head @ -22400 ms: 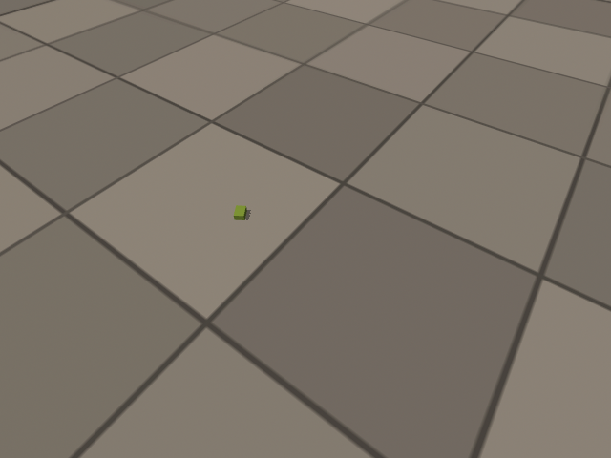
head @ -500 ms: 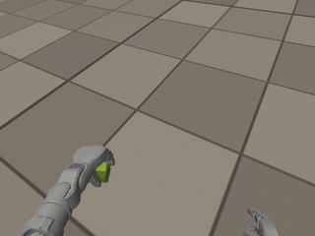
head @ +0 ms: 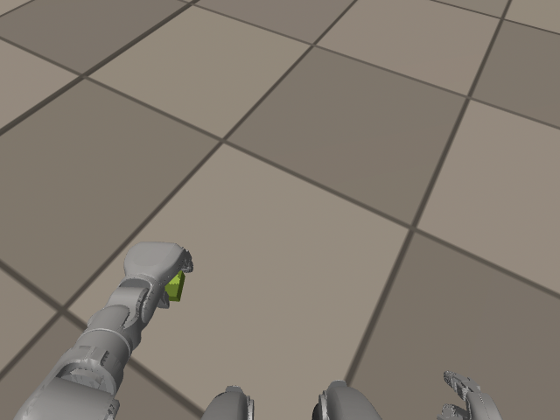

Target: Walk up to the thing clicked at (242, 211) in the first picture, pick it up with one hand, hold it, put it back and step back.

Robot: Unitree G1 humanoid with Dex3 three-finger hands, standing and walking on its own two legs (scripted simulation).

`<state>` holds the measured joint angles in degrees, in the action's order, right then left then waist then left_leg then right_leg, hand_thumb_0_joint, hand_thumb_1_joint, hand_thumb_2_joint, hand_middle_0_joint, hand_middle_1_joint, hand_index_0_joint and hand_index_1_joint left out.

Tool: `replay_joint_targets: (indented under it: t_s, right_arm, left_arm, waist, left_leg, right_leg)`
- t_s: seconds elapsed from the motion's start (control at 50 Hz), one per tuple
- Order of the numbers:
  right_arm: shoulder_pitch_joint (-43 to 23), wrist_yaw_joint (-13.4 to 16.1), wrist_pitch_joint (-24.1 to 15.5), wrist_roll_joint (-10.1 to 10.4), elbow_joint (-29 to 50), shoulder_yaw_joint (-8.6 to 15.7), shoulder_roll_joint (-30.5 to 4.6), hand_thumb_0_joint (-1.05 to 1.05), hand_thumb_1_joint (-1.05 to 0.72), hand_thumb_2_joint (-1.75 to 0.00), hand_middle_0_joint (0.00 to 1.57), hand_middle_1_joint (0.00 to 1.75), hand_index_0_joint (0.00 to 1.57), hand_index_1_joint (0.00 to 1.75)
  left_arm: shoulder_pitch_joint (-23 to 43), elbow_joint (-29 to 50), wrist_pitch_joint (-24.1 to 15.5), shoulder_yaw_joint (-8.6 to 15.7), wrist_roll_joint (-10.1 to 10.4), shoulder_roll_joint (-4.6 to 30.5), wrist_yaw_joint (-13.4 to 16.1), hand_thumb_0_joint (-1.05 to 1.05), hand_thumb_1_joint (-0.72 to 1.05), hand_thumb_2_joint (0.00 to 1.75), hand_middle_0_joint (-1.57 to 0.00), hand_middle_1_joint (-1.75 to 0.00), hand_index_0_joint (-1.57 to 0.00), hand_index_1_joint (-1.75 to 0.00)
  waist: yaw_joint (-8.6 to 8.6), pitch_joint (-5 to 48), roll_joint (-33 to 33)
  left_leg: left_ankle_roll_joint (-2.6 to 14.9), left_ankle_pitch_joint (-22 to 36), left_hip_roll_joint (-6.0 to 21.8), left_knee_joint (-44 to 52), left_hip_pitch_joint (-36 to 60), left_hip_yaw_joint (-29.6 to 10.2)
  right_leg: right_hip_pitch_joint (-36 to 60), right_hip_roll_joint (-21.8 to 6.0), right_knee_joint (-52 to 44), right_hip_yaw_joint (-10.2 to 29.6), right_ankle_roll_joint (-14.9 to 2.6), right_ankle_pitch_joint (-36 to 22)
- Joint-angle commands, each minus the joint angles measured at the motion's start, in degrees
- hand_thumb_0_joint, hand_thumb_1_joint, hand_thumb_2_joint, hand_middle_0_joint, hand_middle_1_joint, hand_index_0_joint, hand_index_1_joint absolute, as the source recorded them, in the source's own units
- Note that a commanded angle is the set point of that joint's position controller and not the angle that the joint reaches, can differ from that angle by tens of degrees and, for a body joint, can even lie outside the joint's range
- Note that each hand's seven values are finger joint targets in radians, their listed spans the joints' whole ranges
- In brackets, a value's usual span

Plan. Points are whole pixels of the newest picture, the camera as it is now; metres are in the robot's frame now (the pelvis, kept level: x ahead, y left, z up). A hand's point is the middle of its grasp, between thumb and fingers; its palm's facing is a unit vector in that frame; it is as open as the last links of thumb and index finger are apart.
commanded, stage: crouch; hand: left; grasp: from above
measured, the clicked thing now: (163, 284) +0.35 +0.23 -0.13
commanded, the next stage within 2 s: lower in 1.58 s
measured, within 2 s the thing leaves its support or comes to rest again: neither
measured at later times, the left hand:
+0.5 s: hand (194, 300) +0.38 +0.22 -0.34, palm faces -0.47 +0.02 -0.88, open 7.4 cm
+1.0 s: hand (205, 306) +0.41 +0.22 -0.48, palm faces -0.47 -0.02 -0.88, open 7.4 cm
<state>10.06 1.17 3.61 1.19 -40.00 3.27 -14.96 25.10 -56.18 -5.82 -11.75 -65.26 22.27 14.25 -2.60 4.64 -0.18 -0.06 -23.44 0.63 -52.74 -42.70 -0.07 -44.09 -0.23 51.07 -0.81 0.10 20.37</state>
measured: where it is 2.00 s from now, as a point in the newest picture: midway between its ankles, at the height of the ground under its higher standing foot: outside the picture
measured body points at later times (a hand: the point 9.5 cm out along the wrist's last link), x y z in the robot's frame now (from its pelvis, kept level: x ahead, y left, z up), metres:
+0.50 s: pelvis -0.05 +0.01 -0.21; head +0.13 +0.03 +0.20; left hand +0.40 +0.21 -0.29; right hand -0.02 -0.26 -0.33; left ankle +0.02 +0.12 -0.69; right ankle +0.04 -0.12 -0.69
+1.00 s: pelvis -0.05 +0.00 -0.31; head +0.19 +0.04 +0.07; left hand +0.43 +0.22 -0.43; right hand +0.01 -0.28 -0.43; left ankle +0.02 +0.12 -0.69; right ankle +0.04 -0.12 -0.69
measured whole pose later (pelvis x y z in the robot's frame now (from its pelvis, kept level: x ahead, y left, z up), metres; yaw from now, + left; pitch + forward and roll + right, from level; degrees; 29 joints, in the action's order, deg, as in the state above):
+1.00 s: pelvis -0.05 +0.00 -0.31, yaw -2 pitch +38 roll -4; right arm 8.6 -5.3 -3.9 -6.0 -41.0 0.9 -14.3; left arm 53.0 -78.5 -7.1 0.5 -69.8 32.4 21.6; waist -13.1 7.5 0.8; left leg 0.2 -41.3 -0.7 -123.7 -120.7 -3.5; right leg -120.7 -1.6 119.3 -3.3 -0.1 36.7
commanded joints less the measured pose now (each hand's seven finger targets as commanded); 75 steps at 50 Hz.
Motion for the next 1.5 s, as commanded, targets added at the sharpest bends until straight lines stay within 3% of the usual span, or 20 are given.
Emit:
replay_joint_targets:
  t_s: [0.0,0.1,0.18,0.3,0.34,0.38,0.44,0.62,0.74,0.76,0.8,0.98,1.02,1.06,1.08,1.18,1.24,1.34,1.46,1.48]
  right_arm:
    - [5.5,0.2,-2.1,-1.2,3.2,3.9,-8.8,0.0,-0.9,-0.9,0.2,0.3,0.2,0.3]
    - [7.2,0.6,-3.5,-2.0,2.7,4.2,-8.8,0.0,-0.89,-0.9,0.2,0.3,0.2,0.3]
    - [8.4,0.9,-4.4,-2.4,3.1,4.4,-9.4,0.0,-0.89,-0.9,0.2,0.3,0.2,0.3]
    - [9.0,1.1,-5.3,-3.2,2.3,4.3,-9.3,0.0,-0.89,-0.9,0.2,0.3,0.2,0.3]
    - [8.8,1.0,-5.6,-3.4,2.4,4.0,-9.5,0.0,-0.89,-0.9,0.2,0.3,0.2,0.3]
    - [8.7,0.5,-6.1,-3.8,1.8,3.8,-10.1,0.0,-0.89,-0.9,0.2,0.3,0.2,0.3]
    - [9.0,0.0,-6.8,-4.1,1.0,3.3,-10.1,0.0,-0.89,-0.9,0.2,0.3,0.2,0.3]
    - [11.3,-2.6,-8.0,-5.6,-0.7,2.2,-11.4,0.0,-0.89,-0.9,0.2,0.3,0.2,0.3]
    - [12.4,-4.4,-8.3,-6.7,-0.3,2.3,-11.3,0.0,-0.89,-0.9,0.2,0.3,0.2,0.3]
    - [12.1,-4.5,-8.2,-6.7,-0.4,2.3,-11.3,0.0,-0.89,-0.9,0.2,0.3,0.2,0.3]
    - [12.0,-4.9,-8.0,-6.9,-0.3,2.1,-11.1,0.0,-0.9,-0.9,0.2,0.3,0.2,0.3]
    - [11.0,-5.9,-7.7,-7.4,-0.4,1.9,-11.6,0.0,-0.9,-0.9,0.2,0.3,0.2,0.3]
    - [11.0,-6.2,-7.6,-7.8,-0.5,1.6,-11.2,0.0,-0.9,-0.9,0.2,0.3,0.2,0.3]
    - [11.3,-6.3,-7.5,-7.8,-1.0,1.6,-12.0,0.0,-0.9,-0.9,0.2,0.3,0.2,0.3]
    - [11.6,-6.5,-7.7,-8.0,-0.6,1.3,-11.6,0.0,-0.9,-0.9,0.2,0.3,0.2,0.3]
    - [11.8,-6.8,-7.6,-8.1,-1.3,1.1,-12.7,0.0,-0.9,-0.9,0.2,0.3,0.2,0.3]
    - [11.6,-6.8,-7.6,-8.2,-1.9,0.7,-12.8,0.0,-0.9,-0.9,0.2,0.3,0.2,0.3]
    - [12.3,-7.1,-7.9,-8.7,-1.9,0.0,-13.2,0.0,-0.9,-0.9,0.2,0.3,0.2,0.3]
    - [13.0,-7.5,-8.3,-9.1,-1.8,-1.0,-14.0,0.0,-0.9,-0.9,0.2,0.3,0.2,0.3]
    - [13.2,-7.5,-8.4,-9.0,-2.0,-1.0,-14.4,0.0,-0.9,-0.9,0.2,0.3,0.2,0.3]
  left_arm:
    - [24.0,1.6,0.8,4.4,-1.3,9.1,6.9,0.0,0.83,0.13,-1.21,-0.09,-1.24,-0.07]
    - [29.4,-3.9,2.1,6.1,-1.3,11.6,8.7,0.0,0.84,0.17,-1.21,-0.1,-1.23,-0.08]
    - [31.1,-3.4,3.2,8.2,-1.1,13.8,9.2,0.0,0.86,0.21,-1.25,-0.08,-1.25,-0.08]
    - [38.3,-5.2,3.7,8.8,-0.9,14.7,8.6,0.0,0.84,0.27,-1.26,-0.09,-1.25,-0.1]
    - [38.7,-6.4,3.6,9.9,-0.7,16.4,8.5,0.0,0.84,0.25,-1.24,-0.1,-1.25,-0.1]
    - [39.8,-8.8,3.0,9.2,-0.3,14.5,7.9,0.0,0.87,0.22,-1.25,-0.1,-1.27,-0.09]
    - [43.2,-9.2,1.7,9.8,-1.2,16.8,7.8,0.0,0.88,0.26,-1.28,-0.08,-1.28,-0.08]
    - [45.7,-10.1,-0.3,11.9,-4.7,19.8,10.0,0.0,0.93,0.29,-1.3,-0.1,-1.31,-0.1]
    - [47.3,-9.3,0.1,13.0,-4.0,19.9,10.8,0.0,0.91,0.28,-1.29,-0.1,-1.29,-0.1]
    - [47.4,-9.8,0.1,13.4,-4.0,21.1,10.9,0.0,0.91,0.28,-1.29,-0.09,-1.29,-0.1]
    - [46.8,-12.3,-0.2,12.8,-4.0,20.0,10.6,0.0,0.92,0.29,-1.29,-0.12,-1.3,-0.12]
    - [49.3,-13.3,-2.1,14.0,-4.1,24.0,9.9,0.0,0.88,0.3,-1.27,-0.1,-1.27,-0.11]
    - [47.2,-16.7,-2.4,13.7,-4.3,22.9,10.0,0.0,0.9,0.27,-1.27,-0.12,-1.28,-0.11]
    - [50.5,-13.9,-3.0,15.1,-4.9,26.1,10.6,0.0,0.87,0.28,-1.26,-0.11,-1.26,-0.11]
    - [47.1,-18.2,-2.6,14.7,-5.1,24.3,10.6,0.0,0.88,0.28,-1.26,-0.12,-1.27,-0.12]
    - [50.8,-18.6,-3.2,14.6,-5.8,24.9,11.7,0.0,0.85,0.3,-1.26,-0.11,-1.25,-0.12]
    - [53.0,-18.1,-3.4,14.9,-6.0,26.4,12.5,0.0,0.86,0.27,-1.24,-0.12,-1.25,-0.12]
    - [53.7,-21.0,-3.0,14.3,-6.1,25.1,13.0,0.0,0.86,0.29,-1.26,-0.13,-1.26,-0.13]
    - [53.5,-23.7,-3.1,14.4,-6.7,26.4,12.6,0.0,0.85,0.28,-1.25,-0.11,-1.25,-0.12]
    - [54.1,-22.9,-3.2,15.2,-6.5,27.7,12.7,0.0,0.85,0.28,-1.25,-0.12,-1.25,-0.12]
  waist:
    - [-2.93,24.5,2.9]
    - [-3.2,29.8,3.6]
    - [-3.4,37.9,5.8]
    - [-6.37,37.1,7.0]
    - [-6.15,37.4,7.1]
    - [-7.69,36.6,7.1]
    - [-8.48,38.8,7.3]
    - [-9.19,45.4,15.5]
    - [-10.14,48.6,16.3]
    - [-9.73,48.7,15.6]
    - [-11.27,45.0,13.4]
    - [-11.3,43.7,13.6]
    - [-11.82,41.5,11.7]
    - [-10.8,44.0,13.6]
    - [-11.49,41.5,14.1]
    - [-12.44,41.6,15.5]
    - [-11.66,42.1,15.8]
    - [-13.24,40.6,16.6]
    - [-14.13,38.9,16.5]
    - [-13.39,38.8,16.8]
  left_leg:
    - [0.6,10.9,-1.6,-7.4,-1.9,1.2]
    - [0.88,3.0,-2.0,-15.9,-15.6,0.4]
    - [0.88,3.6,-2.0,-22.7,-20.9,-0.2]
    - [0.6,-6.3,-1.8,-28.1,-30.2,-1.7]
    - [0.63,-9.1,-2.0,-30.0,-32.4,-2.2]
    - [0.48,-11.3,-1.8,-32.1,-33.6,-4.3]
    - [0.71,-12.2,-2.1,-36.3,-37.7,-4.2]
    - [-0.14,-2.6,-2.2,-46.1,-39.0,-3.6]
    - [0.43,3.1,-2.3,-52.2,-40.9,-1.8]
    - [0.64,1.9,-2.4,-52.9,-42.5,-1.6]
    - [1.19,-0.5,-2.6,-54.4,-47.1,-0.9]
    - [1.8,-3.2,-2.5,-59.4,-52.8,-0.3]
    - [2.03,-3.8,-2.5,-60.5,-54.8,-0.1]
    - [1.89,-3.7,-2.6,-61.0,-55.0,-0.1]
    - [1.57,-3.1,-2.5,-61.2,-54.6,-0.3]
    - [1.35,-4.6,-2.4,-62.0,-55.2,-1.1]
    - [1.49,-5.2,-2.5,-62.9,-56.4,-0.9]
    - [1.26,-6.0,-2.3,-64.0,-56.7,-1.5]
    - [1.33,-6.2,-2.4,-65.7,-59.1,-1.6]
    - [1.29,-6.0,-2.4,-65.6,-59.1,-1.7]
  right_leg:
    - [-4.1,1.5,5.4,0.7,-1.64,-8.4]
    - [-12.7,1.4,14.5,0.3,-1.88,-2.3]
    - [-18.3,1.2,22.6,-0.2,-2.32,-2.3]
    - [-29.9,1.2,29.7,-1.1,-2.79,6.9]
    - [-33.5,1.1,31.7,-1.4,-2.87,10.1]
    - [-39.5,0.9,34.8,-2.1,-2.86,11.7]
    - [-42.5,0.7,38.4,-2.3,-2.82,12.4]
    - [-51.6,-0.2,48.5,-3.3,-3.08,5.3]
    - [-50.7,-0.3,52.0,-3.4,-2.68,0.2]
    - [-50.9,-0.1,52.5,-3.4,-2.66,0.6]
    - [-50.5,0.0,52.5,-3.2,-2.32,1.3]
    - [-53.5,0.7,56.5,-3.3,-2.3,3.4]
    - [-53.1,0.8,56.9,-3.3,-2.05,3.6]
    - [-54.3,0.8,58.5,-3.5,-2.3,3.8]
    - [-55.6,0.6,59.2,-3.8,-2.37,3.7]
    - [-59.9,0.8,61.4,-4.9,-2.7,5.4]
    - [-60.3,1.1,62.4,-5.1,-2.81,5.9]
    - [-62.5,0.8,64.0,-5.7,-2.79,6.5]
    - [-63.1,0.7,65.3,-6.0,-2.66,6.4]
    - [-63.9,0.4,65.6,-6.1,-2.63,6.4]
